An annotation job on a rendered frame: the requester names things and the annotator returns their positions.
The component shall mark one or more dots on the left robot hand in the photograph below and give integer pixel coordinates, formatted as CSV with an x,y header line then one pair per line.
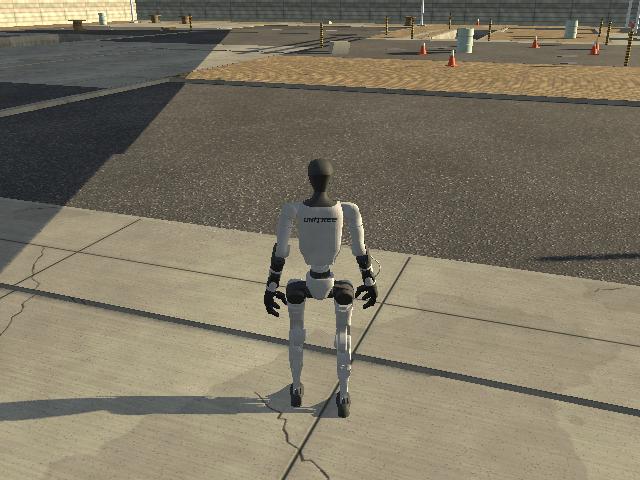
x,y
269,301

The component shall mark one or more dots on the right robot upper arm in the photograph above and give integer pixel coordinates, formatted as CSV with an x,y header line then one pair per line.
x,y
352,213

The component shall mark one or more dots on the left robot forearm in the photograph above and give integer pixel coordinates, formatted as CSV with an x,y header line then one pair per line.
x,y
275,271

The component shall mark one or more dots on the robot left foot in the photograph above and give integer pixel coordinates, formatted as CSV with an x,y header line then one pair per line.
x,y
296,399

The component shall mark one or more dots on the right robot hand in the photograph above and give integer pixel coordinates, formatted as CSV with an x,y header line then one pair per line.
x,y
372,292

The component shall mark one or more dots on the robot left thigh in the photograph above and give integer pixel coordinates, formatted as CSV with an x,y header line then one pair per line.
x,y
296,298

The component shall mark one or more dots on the right robot forearm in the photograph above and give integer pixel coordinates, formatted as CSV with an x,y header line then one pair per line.
x,y
365,267

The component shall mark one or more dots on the left robot upper arm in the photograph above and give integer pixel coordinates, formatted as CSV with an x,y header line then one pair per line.
x,y
289,211

